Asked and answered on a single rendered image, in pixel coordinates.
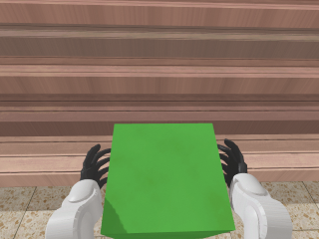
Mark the robot right forearm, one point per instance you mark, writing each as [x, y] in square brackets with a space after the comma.
[263, 217]

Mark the robot left forearm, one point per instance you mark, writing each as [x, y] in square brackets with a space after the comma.
[78, 214]

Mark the right robot hand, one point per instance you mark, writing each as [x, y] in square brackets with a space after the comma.
[234, 160]

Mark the carton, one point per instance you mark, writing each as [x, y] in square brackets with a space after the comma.
[165, 181]

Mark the left robot hand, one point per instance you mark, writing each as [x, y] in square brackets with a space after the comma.
[91, 165]

